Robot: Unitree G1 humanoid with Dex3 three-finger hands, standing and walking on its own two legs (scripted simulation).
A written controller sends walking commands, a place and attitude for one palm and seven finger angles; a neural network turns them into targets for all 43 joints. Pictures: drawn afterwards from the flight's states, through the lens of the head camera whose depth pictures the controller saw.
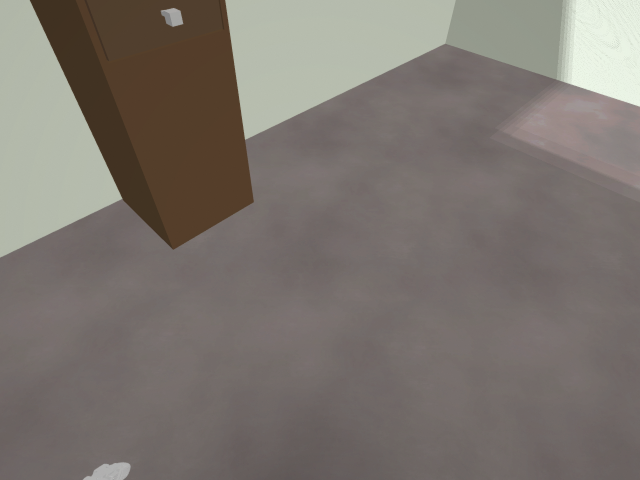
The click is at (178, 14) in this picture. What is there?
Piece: drawer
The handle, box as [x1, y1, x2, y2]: [161, 8, 182, 26]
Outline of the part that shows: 161,11 162,15 165,17 166,23 172,26 182,23 179,10 171,8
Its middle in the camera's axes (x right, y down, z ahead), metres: -0.44 -0.64 +1.11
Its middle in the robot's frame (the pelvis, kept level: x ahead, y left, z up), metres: +1.25 +0.50 +0.10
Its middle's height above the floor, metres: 0.87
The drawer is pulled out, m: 0.00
